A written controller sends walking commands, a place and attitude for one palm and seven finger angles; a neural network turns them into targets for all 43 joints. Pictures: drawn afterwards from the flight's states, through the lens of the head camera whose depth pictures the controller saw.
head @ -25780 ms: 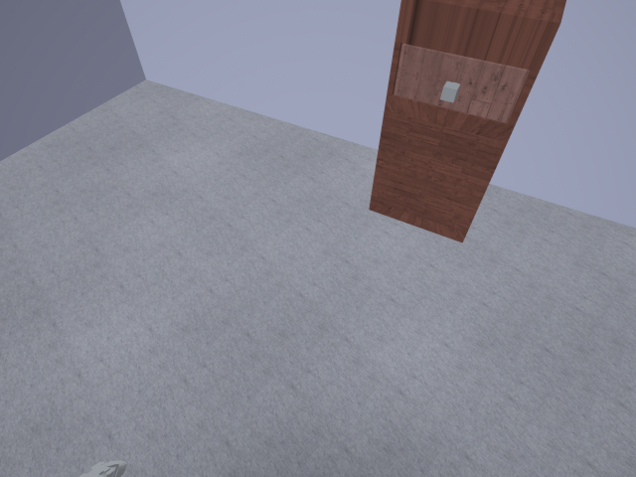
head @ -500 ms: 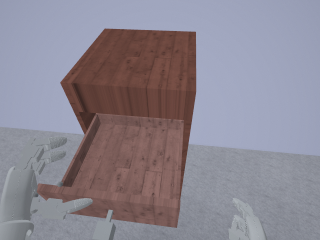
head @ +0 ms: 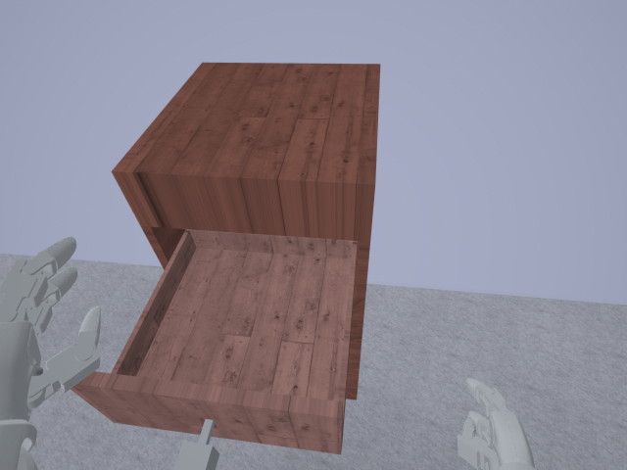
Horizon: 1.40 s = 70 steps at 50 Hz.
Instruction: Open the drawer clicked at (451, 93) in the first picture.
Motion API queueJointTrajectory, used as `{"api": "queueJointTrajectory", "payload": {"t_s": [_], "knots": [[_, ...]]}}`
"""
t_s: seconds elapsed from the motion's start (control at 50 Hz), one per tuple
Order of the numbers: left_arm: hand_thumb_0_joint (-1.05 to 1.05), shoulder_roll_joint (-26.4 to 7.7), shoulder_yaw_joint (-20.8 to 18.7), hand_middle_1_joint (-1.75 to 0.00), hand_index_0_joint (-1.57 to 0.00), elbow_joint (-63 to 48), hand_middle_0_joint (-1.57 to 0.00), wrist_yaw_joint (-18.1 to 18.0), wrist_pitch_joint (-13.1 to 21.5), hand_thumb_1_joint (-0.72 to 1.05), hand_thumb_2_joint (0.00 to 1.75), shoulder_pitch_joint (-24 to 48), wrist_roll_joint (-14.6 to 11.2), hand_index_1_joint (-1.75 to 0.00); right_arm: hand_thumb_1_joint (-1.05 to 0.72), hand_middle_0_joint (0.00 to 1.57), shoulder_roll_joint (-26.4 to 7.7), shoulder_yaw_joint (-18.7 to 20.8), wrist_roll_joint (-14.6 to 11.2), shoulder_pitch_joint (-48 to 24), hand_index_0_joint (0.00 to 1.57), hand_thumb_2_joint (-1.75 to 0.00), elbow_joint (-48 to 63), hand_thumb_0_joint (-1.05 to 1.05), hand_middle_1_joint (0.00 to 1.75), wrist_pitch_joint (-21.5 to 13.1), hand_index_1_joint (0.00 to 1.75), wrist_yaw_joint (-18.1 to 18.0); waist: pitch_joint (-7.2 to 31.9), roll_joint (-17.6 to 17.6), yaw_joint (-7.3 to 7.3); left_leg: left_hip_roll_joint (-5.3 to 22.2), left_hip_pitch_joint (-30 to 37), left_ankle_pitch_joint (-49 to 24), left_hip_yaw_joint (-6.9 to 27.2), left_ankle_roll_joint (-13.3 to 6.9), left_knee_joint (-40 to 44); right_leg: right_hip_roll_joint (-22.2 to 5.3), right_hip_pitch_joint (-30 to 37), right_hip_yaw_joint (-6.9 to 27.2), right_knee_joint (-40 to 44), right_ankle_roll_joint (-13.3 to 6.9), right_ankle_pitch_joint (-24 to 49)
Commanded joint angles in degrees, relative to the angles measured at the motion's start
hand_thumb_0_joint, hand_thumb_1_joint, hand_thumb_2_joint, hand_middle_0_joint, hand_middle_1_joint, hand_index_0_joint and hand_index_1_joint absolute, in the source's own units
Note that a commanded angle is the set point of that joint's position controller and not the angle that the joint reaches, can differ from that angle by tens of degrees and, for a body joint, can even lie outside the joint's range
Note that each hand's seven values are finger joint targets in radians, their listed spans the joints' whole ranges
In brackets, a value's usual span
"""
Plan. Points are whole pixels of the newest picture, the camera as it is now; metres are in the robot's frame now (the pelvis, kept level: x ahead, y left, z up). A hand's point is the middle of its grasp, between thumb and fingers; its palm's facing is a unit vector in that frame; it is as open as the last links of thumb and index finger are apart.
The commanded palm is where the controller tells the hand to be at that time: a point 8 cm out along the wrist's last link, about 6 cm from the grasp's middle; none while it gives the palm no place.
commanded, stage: draw the hand back to the body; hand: left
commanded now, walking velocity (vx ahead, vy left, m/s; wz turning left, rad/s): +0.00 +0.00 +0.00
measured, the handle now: (201, 448) +0.17 +0.19 -0.11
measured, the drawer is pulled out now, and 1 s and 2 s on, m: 0.30 0.30 0.30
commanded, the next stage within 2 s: step back with the hand held close in 0.16 s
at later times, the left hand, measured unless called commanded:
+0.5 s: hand (89, 358) +0.18 +0.23 +0.15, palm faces +0.30 -0.82 -0.49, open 7.5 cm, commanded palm +0.11 +0.28 +0.18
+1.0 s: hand (29, 432) +0.11 +0.25 +0.15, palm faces +0.34 -0.82 -0.45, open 7.4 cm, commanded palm +0.05 +0.30 +0.18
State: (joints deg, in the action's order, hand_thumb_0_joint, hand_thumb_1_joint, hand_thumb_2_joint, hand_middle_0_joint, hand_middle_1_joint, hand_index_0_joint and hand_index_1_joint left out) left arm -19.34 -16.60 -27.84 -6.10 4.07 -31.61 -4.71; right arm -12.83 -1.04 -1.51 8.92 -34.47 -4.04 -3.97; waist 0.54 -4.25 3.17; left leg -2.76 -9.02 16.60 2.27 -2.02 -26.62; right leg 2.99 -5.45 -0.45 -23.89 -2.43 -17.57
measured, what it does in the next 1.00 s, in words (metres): shifts its weight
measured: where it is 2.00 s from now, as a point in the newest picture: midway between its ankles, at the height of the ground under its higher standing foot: outside the picture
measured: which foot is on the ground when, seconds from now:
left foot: down 0.00-1.00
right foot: down 0.00-1.00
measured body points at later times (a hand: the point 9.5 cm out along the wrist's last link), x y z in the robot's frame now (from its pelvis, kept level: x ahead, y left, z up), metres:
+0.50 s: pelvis -0.02 +0.00 +0.00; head +0.00 -0.02 +0.45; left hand +0.16 +0.28 +0.18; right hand +0.16 -0.24 -0.09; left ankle -0.03 +0.10 -0.74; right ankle -0.05 -0.09 -0.74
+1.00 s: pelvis -0.08 +0.01 -0.01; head -0.05 +0.02 +0.44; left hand +0.09 +0.29 +0.18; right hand +0.10 -0.21 -0.09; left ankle -0.03 +0.10 -0.74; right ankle -0.05 -0.09 -0.74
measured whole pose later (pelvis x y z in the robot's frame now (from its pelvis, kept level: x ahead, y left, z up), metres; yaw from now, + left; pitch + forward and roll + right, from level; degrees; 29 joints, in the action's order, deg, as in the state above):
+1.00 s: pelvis -0.08 +0.01 -0.01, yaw +1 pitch +3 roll -2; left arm -22.0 -20.6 -35.4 -8.3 11.6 -36.6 -3.2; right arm -11.4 0.0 -1.2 10.4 -31.8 -2.1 -3.3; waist -0.8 -1.0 -0.3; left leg -2.6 -25.8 18.0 1.8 -1.9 -37.9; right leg 2.5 -21.2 -1.8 -33.0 -1.7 -14.6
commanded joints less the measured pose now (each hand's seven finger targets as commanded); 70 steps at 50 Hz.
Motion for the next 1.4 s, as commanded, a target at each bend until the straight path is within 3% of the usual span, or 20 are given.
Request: {"api": "queueJointTrajectory", "payload": {"t_s": [0.0, 0.2, 0.24, 0.26, 0.28, 0.36, 0.46, 0.6, 0.74, 0.82, 0.88, 0.92, 0.96, 1.0, 1.04, 1.08, 1.1, 1.16, 1.2, 1.38], "knots": [[0.0, -10.11, -6.85, -0.3, -0.2, -12.35, -0.2, -0.91, 3.85, 0.9, 0.9, 2.93, -0.02, -0.3, -0.9, 0.2, -5.25, 1.86, -0.08, -7.29, 0.2, -0.9, 9.29, 0.0, 0.3, -3.02, 0.3, -0.64, 5.15, 2.24, -0.14, 4.45, 5.03, -21.18, -0.75, 0.17, 0.94, -4.58, -2.25, 0.08, 3.18, 1.26, 23.34], [0.0, -9.97, -7.11, -0.3, -0.2, -12.07, -0.2, -1.03, 3.9, 0.9, 0.9, 2.35, -0.17, -0.3, -0.9, 0.2, -4.94, 1.86, -0.2, -7.66, 0.2, -0.9, 9.45, 0.0, 0.3, -3.0, 0.3, -0.77, 4.63, 1.31, -0.19, 4.24, 4.91, -19.55, -1.06, 0.13, 1.16, -4.53, -2.69, 0.17, 3.63, 1.4, 22.06], [0.0, -9.72, -7.0, -0.3, -0.2, -10.37, -0.2, -1.06, 3.86, 0.9, 0.9, 1.36, -0.24, -0.3, -0.9, 0.2, -4.8, 1.81, -0.17, -7.21, 0.2, -0.9, 9.37, 0.0, 0.3, -2.78, 0.3, -0.7, 4.77, 3.86, -0.16, 4.34, 4.18, -18.47, -0.8, 0.08, 1.46, -4.69, -2.31, -0.14, 3.26, 1.59, 21.2], [0.0, -19.18, -16.39, -0.3, -0.2, -17.83, -0.2, -1.54, 6.84, 0.9, 0.9, 11.16, -0.03, -0.3, -0.9, 0.2, -6.75, 2.51, -0.46, -4.58, 0.2, -0.9, 11.45, 0.0, 0.3, -1.79, 0.3, -0.33, -0.73, 3.19, -2.34, 4.64, 0.83, -14.35, 1.71, -1.16, -0.92, -7.88, -7.41, 8.42, 6.62, 1.39, 25.28], [0.0, -14.83, -13.74, -0.3, -0.2, -11.5, -0.2, -1.13, 7.55, 0.9, 0.9, 6.1, 0.34, -0.3, -0.9, 0.2, -5.75, 2.7, -0.18, -4.84, 0.2, -0.9, 9.64, 0.0, 0.3, -1.21, 0.3, -0.21, -0.37, 6.49, -2.89, 4.59, 1.04, -13.14, 2.12, -1.07, -2.53, -9.54, -7.42, 8.63, 6.55, 1.2, 26.95], [0.0, -8.67, -8.51, -0.3, -0.2, -8.6, -0.2, -0.18, 8.45, 0.9, 0.9, -3.16, 0.9, -0.3, -0.9, 0.2, -6.17, 3.57, -0.4, -5.72, 0.2, -0.9, 10.94, 0.0, 0.3, 0.79, 0.3, 0.62, 5.05, 5.36, -3.0, 5.43, 1.23, -18.44, 1.5, -1.33, -2.67, -9.91, -4.86, 6.77, 2.79, 2.93, 30.21], [0.0, -11.75, -10.92, -0.3, -0.2, -14.84, -0.2, -1.08, 9.21, 0.9, 0.9, -6.27, 1.21, -0.3, -0.9, 0.2, -6.13, 4.4, -0.61, -6.47, 0.2, -0.9, 12.56, 0.0, 0.3, 2.3, 0.3, 0.53, 9.08, 3.91, -3.12, 7.57, -0.7, -24.73, 3.11, -1.28, -1.85, -9.07, -3.67, 5.5, -1.03, 2.13, 27.18], [0.0, -14.68, -14.33, -0.3, -0.2, -18.74, -0.2, -2.39, 9.92, 0.9, 0.9, -7.97, 0.89, -0.3, -0.9, 0.2, -6.1, 4.59, -0.33, -6.46, 0.2, -0.9, 13.38, 0.0, 0.3, 2.03, 0.3, -0.36, 9.27, -1.08, -2.75, 10.44, -7.7, -22.06, 7.14, -1.81, 2.11, -6.46, -3.55, 3.67, -5.3, 1.95, 15.79], [0.0, -11.8, -12.27, -0.3, -0.2, -18.1, -0.2, -2.85, 10.05, 0.9, 0.9, -7.84, 1.23, -0.3, -0.9, 0.2, -6.35, 4.57, 0.36, -4.56, 0.2, -0.9, 12.74, 0.0, 0.3, 0.06, 0.3, -0.44, 7.53, -0.51, -3.28, 13.07, -16.49, -12.2, 9.35, -3.11, 4.46, -5.32, -3.12, 3.44, -9.74, 2.24, 4.79], [0.0, -11.65, -12.0, -0.3, -0.2, -18.86, -0.2, -3.23, 10.37, 0.9, 0.9, -6.34, 1.52, -0.3, -0.9, 0.2, -6.46, 4.12, 0.32, -3.9, 0.2, -0.9, 12.63, 0.0, 0.3, -0.83, 0.3, -0.59, 5.99, -0.44, -3.55, 12.53, -21.85, -0.21, 9.58, -3.32, 4.4, -5.7, -2.58, 4.93, -9.82, 1.74, 4.55], [0.0, -12.36, -12.49, -0.3, -0.2, -18.05, -0.2, -3.52, 10.85, 0.9, 0.9, -5.2, 1.56, -0.3, -0.9, 0.2, -5.99, 4.12, 0.05, -3.59, 0.2, -0.9, 12.56, 0.0, 0.3, -1.09, 0.3, -0.5, 5.02, 5.09, -3.82, 8.58, -21.99, 7.77, 7.46, -2.26, -0.83, -9.24, -6.7, 10.9, -3.18, 0.28, 2.5], [0.0, -11.89, -11.07, -0.3, -0.2, -18.15, -0.2, -3.65, 11.11, 0.9, 0.9, -4.12, 1.18, -0.3, -0.9, 0.2, -5.92, 4.36, 0.23, -2.39, 0.2, -0.9, 11.57, 0.0, 0.3, -1.12, 0.3, -0.35, 4.12, 9.94, -4.76, 4.68, -15.17, 7.77, 4.84, -0.32, -9.82, -14.76, -15.71, 17.45, 5.2, -3.16, -3.68], [0.0, -12.09, -10.78, -0.3, -0.2, -18.4, -0.2, -3.96, 11.69, 0.9, 0.9, -3.5, 1.25, -0.3, -0.9, 0.2, -5.85, 4.44, 0.43, -1.97, 0.2, -0.9, 10.43, 0.0, 0.3, -1.35, 0.3, 0.0, 4.23, 10.81, -5.06, 2.96, -9.01, 4.4, 2.53, 0.8, -16.38, -18.55, -20.92, 17.74, 7.16, -5.2, -2.77], [0.0, -13.78, -12.71, -0.3, -0.2, -20.36, -0.2, -4.34, 11.83, 0.9, 0.9, -3.98, 1.31, -0.3, -0.9, 0.2, -6.15, 4.49, 0.68, -2.78, 0.2, -0.9, 10.41, 0.0, 0.3, -1.37, 0.3, -0.12, 4.84, 7.3, -4.87, 4.46, -7.88, 0.27, 3.71, 0.38, -10.11, -15.95, -18.91, 13.3, 3.36, -4.29, 3.76], [0.0, -13.9, -13.17, -0.3, -0.2, -21.03, -0.2, -4.08, 12.4, 0.9, 0.9, -5.77, 1.43, -0.3, -0.9, 0.2, -6.04, 4.13, 0.51, -4.28, 0.2, -0.9, 11.37, 0.0, 0.3, -1.66, 0.3, -0.46, 4.97, 1.34, -4.03, 9.78, -11.21, -5.7, 8.3, -1.45, 0.54, -8.85, -14.36, 6.78, -3.38, -0.09, 4.55], [0.0, -14.5, -14.77, -0.3, -0.2, -22.31, -0.2, -3.84, 13.16, 0.9, 0.9, -5.82, 2.0, -0.3, -0.9, 0.2, -5.97, 3.91, 0.59, -5.09, 0.2, -0.9, 12.36, 0.0, 0.3, -2.58, 0.3, -0.44, 6.06, -9.23, -3.58, 17.58, -20.98, -2.01, 15.31, -4.22, 11.02, -3.0, -6.09, 1.31, -17.16, 2.58, -1.97], [0.0, -14.62, -14.87, -0.3, -0.2, -22.45, -0.2, -3.87, 13.08, 0.9, 0.9, -4.52, 2.24, -0.3, -0.9, 0.2, -5.66, 4.09, 1.41, -4.81, 0.2, -0.9, 11.88, 0.0, 0.3, -3.08, 0.3, -0.66, 5.89, -11.84, -3.58, 20.11, -21.78, -4.72, 17.86, -5.75, 13.33, -2.54, -6.91, 1.71, -23.98, 2.73, -7.1], [0.0, -11.45, -12.17, -0.3, -0.2, -22.51, -0.2, -3.4, 13.13, 0.9, 0.9, -6.35, 1.32, -0.3, -0.9, 0.2, -5.18, 4.93, 2.25, -1.25, 0.2, -0.9, 9.1, 0.0, 0.3, -4.43, 0.3, 0.2, 8.64, -3.37, -3.38, 19.98, -7.64, -28.67, 13.02, -6.4, 6.12, -2.87, -15.72, 2.01, -26.86, 2.99, -11.89], [0.0, -10.49, -11.21, -0.3, -0.2, -21.66, -0.2, -3.04, 12.57, 0.9, 0.9, -7.43, 1.13, -0.3, -0.9, 0.2, -5.66, 5.27, 2.1, -1.26, 0.2, -0.9, 8.31, 0.0, 0.3, -4.8, 0.3, 0.7, 10.46, -4.46, -3.2, 19.22, -0.73, -37.63, 9.62, -5.91, 4.04, -2.86, -17.28, 0.43, -23.94, 3.68, -10.55], [0.0, -14.35, -15.08, -0.3, -0.2, -23.93, -0.2, -0.83, 12.74, 0.9, 0.9, -9.22, -1.24, -0.3, -0.9, 0.2, -6.29, 3.58, 1.99, -5.48, 0.2, -0.9, 8.51, 0.0, 0.3, -4.78, 0.3, 1.84, 12.65, -8.89, -2.44, 16.4, -3.25, -21.39, 8.2, -3.93, 6.49, -1.39, -8.3, -1.45, -5.19, 3.26, -4.96]]}}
